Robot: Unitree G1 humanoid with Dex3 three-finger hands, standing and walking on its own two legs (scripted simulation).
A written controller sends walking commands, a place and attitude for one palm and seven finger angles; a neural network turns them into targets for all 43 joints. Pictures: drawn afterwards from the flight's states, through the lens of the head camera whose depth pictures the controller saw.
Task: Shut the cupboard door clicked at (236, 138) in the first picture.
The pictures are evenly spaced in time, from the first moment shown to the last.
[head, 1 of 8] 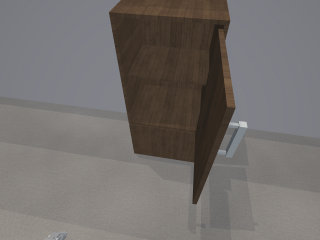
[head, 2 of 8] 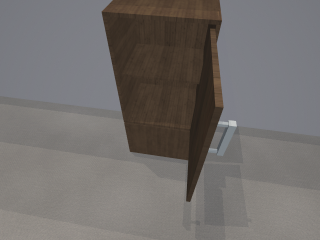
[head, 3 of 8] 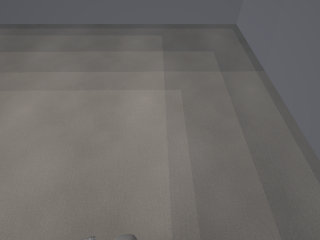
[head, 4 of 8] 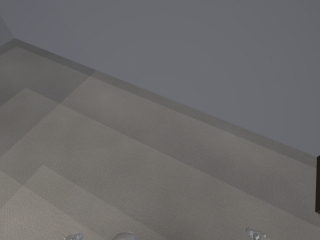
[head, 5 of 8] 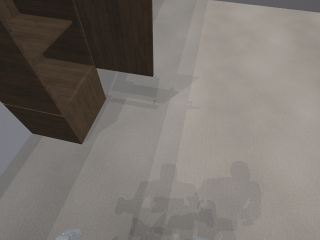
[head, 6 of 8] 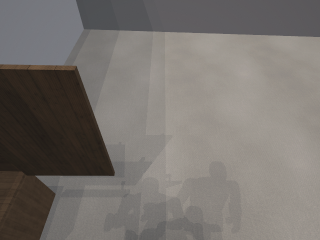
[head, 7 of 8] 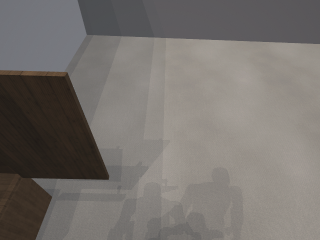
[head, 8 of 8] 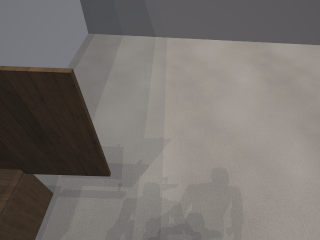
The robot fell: no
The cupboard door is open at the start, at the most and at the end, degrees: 91 91 91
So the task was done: no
